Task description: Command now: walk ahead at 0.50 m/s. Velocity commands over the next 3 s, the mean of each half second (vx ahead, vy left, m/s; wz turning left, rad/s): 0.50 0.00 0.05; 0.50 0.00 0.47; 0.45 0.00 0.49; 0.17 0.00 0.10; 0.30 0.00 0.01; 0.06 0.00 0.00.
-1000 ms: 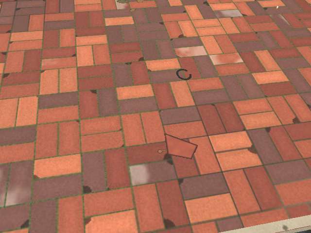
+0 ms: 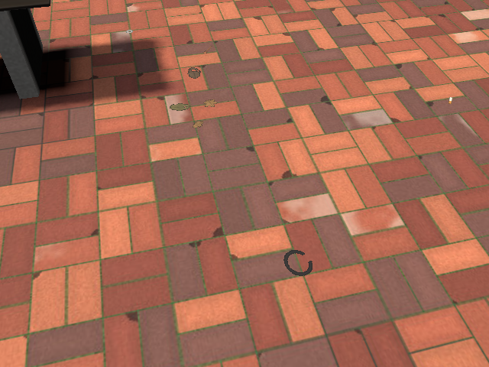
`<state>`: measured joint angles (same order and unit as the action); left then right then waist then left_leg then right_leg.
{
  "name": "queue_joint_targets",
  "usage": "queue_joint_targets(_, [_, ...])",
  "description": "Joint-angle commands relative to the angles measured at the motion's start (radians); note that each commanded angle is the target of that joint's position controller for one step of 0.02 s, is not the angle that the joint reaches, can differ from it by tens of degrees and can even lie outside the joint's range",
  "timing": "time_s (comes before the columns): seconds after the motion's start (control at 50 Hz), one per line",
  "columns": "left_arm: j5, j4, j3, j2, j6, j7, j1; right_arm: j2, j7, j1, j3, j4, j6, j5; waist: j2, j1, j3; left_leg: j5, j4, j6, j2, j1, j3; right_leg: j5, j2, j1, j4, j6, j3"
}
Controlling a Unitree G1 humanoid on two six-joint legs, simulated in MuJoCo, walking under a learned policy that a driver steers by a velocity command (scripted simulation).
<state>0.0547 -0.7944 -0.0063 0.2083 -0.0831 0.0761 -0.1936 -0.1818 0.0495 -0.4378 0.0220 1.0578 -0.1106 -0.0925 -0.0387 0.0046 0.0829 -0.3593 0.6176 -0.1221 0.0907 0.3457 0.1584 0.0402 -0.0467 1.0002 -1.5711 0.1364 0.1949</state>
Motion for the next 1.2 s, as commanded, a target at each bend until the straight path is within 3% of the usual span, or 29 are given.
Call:
queue_joint_targets(0.02, [-0.009, 0.055, -0.026, 0.082, -0.031, 0.001, 0.056, -0.086, -0.024, -0.007, -0.013, -0.084, -0.055, -0.002, 0.129, -0.023, -0.029, 0.451, -0.309, 0.014, -0.194, -0.053, -0.206, 0.004, -0.003, -0.012, 0.186, -0.097, -0.104])
queue_joint_targets(0.06, [-0.015, 0.072, -0.026, 0.054, -0.025, -0.013, 0.131, -0.097, -0.009, -0.12, -0.019, -0.064, -0.044, 0.002, 0.123, -0.056, -0.024, 0.653, -0.29, -0.022, -0.245, -0.278, -0.249, 0.017, -0.007, 0.096, 0.347, -0.135, -0.114])
queue_joint_targets(0.14, [0.009, 0.091, -0.028, 0.021, 0.013, -0.001, 0.232, -0.093, 0.031, -0.106, -0.023, -0.08, -0.032, 0.032, 0.121, -0.045, -0.087, 0.669, -0.378, -0.06, -0.282, -0.285, -0.223, 0.161, -0.023, -0.038, 0.646, -0.127, -0.176])
queue_joint_targets(0.24, [-0.021, 0.147, -0.045, 0.032, 0.029, 0.002, 0.411, -0.111, 0.025, -0.223, -0.037, -0.011, -0.023, 0.043, 0.115, -0.067, -0.146, 0.794, -0.387, -0.022, -0.32, -0.514, -0.215, 0.045, 0.019, -0.094, 0.949, -0.098, -0.223])
queue_joint_targets(0.3, [-0.023, 0.153, -0.064, 0.056, 0.033, -0.006, 0.405, -0.157, 0.025, -0.188, -0.056, 0.0, -0.017, 0.039, 0.141, -0.016, -0.115, 1.081, -0.329, 0.004, -0.322, -0.517, -0.179, -0.053, 0.062, -0.307, 1.019, -0.056, -0.264])
queue_joint_targets(0.34, [-0.037, 0.113, -0.086, 0.103, 0.021, -0.03, 0.252, -0.2, 0.021, -0.115, -0.075, -0.02, -0.017, 0.027, 0.13, 0.066, -0.036, 1.295, -0.18, 0.051, -0.302, -0.435, -0.147, -0.018, 0.096, -0.595, 1.006, -0.003, -0.273])
queue_joint_targets(0.36, [-0.038, 0.058, -0.096, 0.129, 0.013, -0.045, 0.069, -0.177, 0.018, -0.092, -0.069, -0.039, -0.022, 0.02, 0.103, 0.112, 0.096, 1.207, -0.022, 0.088, -0.263, -0.256, -0.158, 0.041, 0.061, -0.943, 0.908, 0.056, -0.224])
queue_joint_targets(0.38, [-0.04, -0.002, -0.092, 0.161, 0.0, -0.046, -0.133, -0.062, 0.006, -0.281, -0.031, -0.047, -0.03, 0.006, -0.092, 0.087, 0.358, 0.761, 0.279, 0.169, -0.139, 0.147, -0.169, 0.117, -0.148, -1.542, 0.888, 0.264, 0.051])
queue_joint_targets(0.4, [-0.017, -0.084, -0.089, 0.13, 0.013, -0.054, -0.4, -0.081, 0.04, -0.168, -0.032, -0.052, -0.021, 0.021, -0.179, 0.207, 0.399, -0.195, 0.645, 0.188, 0.04, 0.347, -0.176, 0.005, -0.324, -1.656, 1.148, 0.336, 0.42])
queue_joint_targets(0.42, [-0.089, -0.063, -0.108, 0.199, 0.02, -0.08, -0.239, -0.142, -0.022, 0.029, -0.073, -0.126, -0.031, 0.168, -0.092, 0.183, 0.173, -0.191, 0.877, 0.135, -0.044, 0.431, -0.291, -0.021, -0.35, -1.373, 1.201, 0.24, 0.456])
queue_joint_targets(0.44, [-0.089, -0.022, -0.09, 0.163, 0.008, -0.092, -0.086, -0.154, -0.046, 0.135, -0.073, -0.184, -0.036, 0.177, -0.004, 0.12, 0.066, -0.065, 0.854, 0.097, -0.109, 0.426, -0.291, -0.02, -0.317, -1.146, 1.245, 0.157, 0.298])
queue_joint_targets(0.46, [-0.069, -0.027, -0.069, 0.111, -0.012, -0.086, -0.021, -0.121, -0.059, 0.141, -0.074, -0.19, -0.027, 0.164, 0.026, 0.058, -0.012, 0.014, 0.806, 0.084, -0.139, 0.382, -0.269, 0.042, -0.289, -0.97, 1.304, 0.123, 0.171])
queue_joint_targets(0.48, [-0.057, -0.036, -0.055, 0.063, -0.029, -0.078, 0.005, -0.121, -0.069, 0.103, -0.085, -0.192, -0.011, 0.144, 0.014, 0.011, -0.009, 0.07, 0.761, 0.077, -0.18, 0.323, -0.267, 0.033, -0.244, -0.897, 1.343, 0.091, 0.068])
queue_joint_targets(0.52, [-0.049, -0.063, -0.048, 0.031, -0.035, -0.062, 0.03, -0.08, -0.073, 0.018, -0.093, -0.178, 0.026, 0.136, -0.031, -0.043, -0.029, 0.1, 0.721, 0.061, -0.212, 0.268, -0.27, -0.095, -0.192, -0.793, 1.4, 0.065, -0.051])
queue_joint_targets(0.56, [-0.041, -0.085, -0.054, 0.06, -0.04, -0.061, 0.021, -0.074, -0.074, 0.048, -0.099, -0.2, 0.053, 0.139, -0.021, -0.056, -0.077, 0.137, 0.679, 0.066, -0.231, 0.312, -0.273, -0.079, -0.191, -0.719, 1.442, 0.068, -0.119])
queue_joint_targets(0.62, [-0.031, -0.103, -0.064, 0.11, -0.04, -0.077, -0.003, -0.093, -0.072, 0.165, -0.103, -0.252, 0.058, 0.118, 0.006, -0.047, -0.107, 0.288, 0.52, 0.093, -0.235, 0.373, -0.276, 0.012, -0.179, -0.699, 1.457, 0.068, -0.211])
queue_joint_targets(0.7, [-0.047, -0.119, -0.07, 0.149, -0.038, -0.099, -0.061, -0.085, -0.047, 0.322, -0.094, -0.296, 0.049, 0.115, 0.018, 0.013, -0.109, 0.47, 0.205, 0.091, -0.214, 0.334, -0.199, 0.061, -0.157, -0.794, 1.454, 0.029, -0.303])
queue_joint_targets(0.8, [-0.062, -0.15, -0.088, 0.179, 0.001, -0.104, -0.157, -0.083, -0.015, 0.479, -0.085, -0.373, 0.054, 0.117, 0.018, 0.071, -0.15, 0.342, 0.053, 0.06, -0.196, 0.452, -0.148, 0.15, -0.241, -1.09, 1.367, 0.014, -0.325])
queue_joint_targets(0.86, [-0.068, -0.128, -0.102, 0.218, 0.024, -0.109, -0.116, -0.124, 0.003, 0.436, -0.105, -0.398, 0.062, 0.113, -0.046, 0.017, -0.095, 0.178, 0.023, 0.013, -0.109, 0.283, -0.057, 0.567, -0.242, -1.121, 1.195, -0.026, -0.381])
queue_joint_targets(0.9, [-0.071, -0.112, -0.103, 0.23, 0.036, -0.117, -0.084, -0.211, -0.003, 0.179, -0.155, -0.341, 0.064, 0.116, -0.042, -0.121, 0.033, 0.223, -0.08, -0.049, -0.027, -0.088, -0.043, 0.664, -0.186, -1.018, 0.844, -0.074, -0.425])
queue_joint_targets(0.92, [-0.049, -0.08, -0.09, 0.198, 0.024, -0.117, -0.088, -0.319, -0.027, 0.014, -0.191, -0.308, 0.07, 0.11, 0.09, -0.169, 0.146, 0.302, -0.074, -0.121, -0.2, -0.431, -0.321, 0.286, -0.133, -0.728, 0.516, -0.12, -0.431])
queue_joint_targets(0.94, [-0.039, -0.028, -0.047, 0.074, -0.014, -0.095, -0.142, -0.38, -0.028, 0.054, -0.194, -0.329, 0.06, 0.12, 0.31, -0.071, 0.255, 0.178, -0.233, -0.329, -0.427, -0.746, -0.904, -0.565, 0.102, -0.298, 0.158, -0.177, -0.291])
queue_joint_targets(0.96, [-0.073, -0.013, -0.065, 0.151, -0.061, -0.074, -0.041, -0.301, -0.03, 0.008, -0.17, -0.335, 0.06, 0.105, 0.197, -0.136, 0.299, 0.159, -0.301, -0.296, -0.418, -0.779, -0.926, -0.565, 0.059, -0.179, 0.105, -0.149, -0.097])
queue_joint_targets(0.98, [-0.101, 0.015, -0.066, 0.163, -0.079, -0.069, 0.034, -0.244, -0.036, 0.048, -0.157, -0.336, 0.054, 0.098, 0.163, -0.131, 0.184, 0.221, -0.291, -0.25, -0.381, -0.689, -0.768, -0.491, 0.016, -0.127, 0.133, -0.128, -0.106])
queue_joint_targets(1.0, [-0.085, 0.017, -0.063, 0.153, -0.083, -0.075, 0.047, -0.218, -0.035, 0.129, -0.149, -0.351, 0.048, 0.104, 0.046, -0.077, 0.089, 0.333, -0.3, -0.219, -0.341, -0.517, -0.648, -0.422, -0.029, -0.169, 0.234, -0.126, -0.11])
queue_joint_targets(1.02, [-0.061, 0.014, -0.075, 0.172, -0.075, -0.084, 0.05, -0.188, -0.036, 0.194, -0.14, -0.364, 0.044, 0.107, 0.027, -0.038, 0.045, 0.414, -0.315, -0.195, -0.313, -0.375, -0.569, -0.392, -0.06, -0.246, 0.326, -0.135, -0.115])
queue_joint_targets(1.04, [-0.055, 0.02, -0.081, 0.172, -0.059, -0.085, 0.037, -0.173, -0.039, 0.226, -0.133, -0.377, 0.042, 0.101, 0.039, -0.006, 0.018, 0.45, -0.338, -0.192, -0.291, -0.272, -0.537, -0.38, -0.074, -0.315, 0.368, -0.145, -0.113])
queue_joint_targets(1.1, [-0.047, 0.049, -0.077, 0.136, -0.026, -0.089, 0.052, -0.205, -0.052, 0.22, -0.14, -0.383, 0.037, 0.105, 0.048, 0.02, -0.022, 0.495, -0.379, -0.191, -0.258, -0.13, -0.472, -0.333, -0.064, -0.364, 0.54, -0.182, -0.136])
queue_joint_targets(1.2, [-0.05, 0.101, -0.055, 0.098, -0.026, -0.081, 0.229, -0.241, -0.065, 0.155, -0.157, -0.375, 0.047, 0.117, 0.112, -0.05, -0.054, 0.362, -0.361, -0.118, -0.173, -0.032, -0.386, 0.006, 0.021, -0.494, 0.937, -0.196, -0.166])
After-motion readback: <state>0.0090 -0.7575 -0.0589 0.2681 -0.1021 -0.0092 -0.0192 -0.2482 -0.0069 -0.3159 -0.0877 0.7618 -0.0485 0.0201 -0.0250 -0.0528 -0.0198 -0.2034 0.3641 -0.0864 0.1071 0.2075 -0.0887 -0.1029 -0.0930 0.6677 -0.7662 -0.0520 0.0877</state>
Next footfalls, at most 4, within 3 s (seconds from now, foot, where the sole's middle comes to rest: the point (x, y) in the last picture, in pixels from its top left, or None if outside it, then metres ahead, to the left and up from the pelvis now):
0.34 right None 0.41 -0.13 -0.76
0.90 left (200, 319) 0.67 0.15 -0.76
1.36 right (232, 229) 0.99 0.07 -0.76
1.74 left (157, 251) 0.90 0.31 -0.76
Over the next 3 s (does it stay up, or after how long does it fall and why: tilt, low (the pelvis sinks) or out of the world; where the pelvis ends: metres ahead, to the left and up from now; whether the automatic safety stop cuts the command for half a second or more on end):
stays up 1.11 0.33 0.02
